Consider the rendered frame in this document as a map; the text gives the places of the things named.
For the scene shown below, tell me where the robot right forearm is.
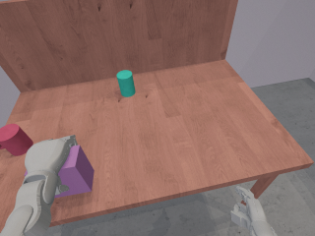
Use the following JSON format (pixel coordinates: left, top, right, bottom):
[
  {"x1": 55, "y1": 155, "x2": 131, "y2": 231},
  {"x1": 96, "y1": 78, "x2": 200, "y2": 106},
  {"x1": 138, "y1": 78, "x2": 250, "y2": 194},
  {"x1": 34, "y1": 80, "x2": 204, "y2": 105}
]
[{"x1": 249, "y1": 220, "x2": 279, "y2": 236}]

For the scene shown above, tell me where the table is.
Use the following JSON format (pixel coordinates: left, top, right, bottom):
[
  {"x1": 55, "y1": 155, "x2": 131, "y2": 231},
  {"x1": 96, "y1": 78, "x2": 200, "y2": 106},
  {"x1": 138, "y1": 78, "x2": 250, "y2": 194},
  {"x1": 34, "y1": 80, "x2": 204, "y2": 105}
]
[{"x1": 0, "y1": 0, "x2": 314, "y2": 233}]

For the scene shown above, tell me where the robot right hand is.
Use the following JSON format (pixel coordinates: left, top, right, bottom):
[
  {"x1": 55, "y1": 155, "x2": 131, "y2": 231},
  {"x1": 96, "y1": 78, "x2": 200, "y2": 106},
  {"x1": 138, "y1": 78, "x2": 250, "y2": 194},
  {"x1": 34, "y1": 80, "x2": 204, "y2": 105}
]
[{"x1": 230, "y1": 186, "x2": 268, "y2": 230}]

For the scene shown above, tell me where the robot left forearm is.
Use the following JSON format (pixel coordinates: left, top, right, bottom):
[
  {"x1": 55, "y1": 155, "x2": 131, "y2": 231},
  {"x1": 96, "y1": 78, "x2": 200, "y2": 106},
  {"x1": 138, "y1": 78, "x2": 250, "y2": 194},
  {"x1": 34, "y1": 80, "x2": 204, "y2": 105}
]
[{"x1": 0, "y1": 170, "x2": 58, "y2": 236}]

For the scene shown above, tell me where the sponge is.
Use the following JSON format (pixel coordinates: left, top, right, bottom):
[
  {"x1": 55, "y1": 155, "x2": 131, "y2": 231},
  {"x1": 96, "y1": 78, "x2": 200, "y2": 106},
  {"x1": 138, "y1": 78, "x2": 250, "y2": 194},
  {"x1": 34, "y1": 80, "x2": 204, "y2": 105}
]
[{"x1": 24, "y1": 145, "x2": 95, "y2": 198}]

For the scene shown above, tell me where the robot left hand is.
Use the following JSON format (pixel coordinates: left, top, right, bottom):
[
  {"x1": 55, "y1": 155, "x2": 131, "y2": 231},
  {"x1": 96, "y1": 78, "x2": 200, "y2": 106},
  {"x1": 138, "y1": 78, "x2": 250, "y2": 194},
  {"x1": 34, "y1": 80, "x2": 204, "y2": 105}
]
[{"x1": 25, "y1": 135, "x2": 78, "y2": 196}]

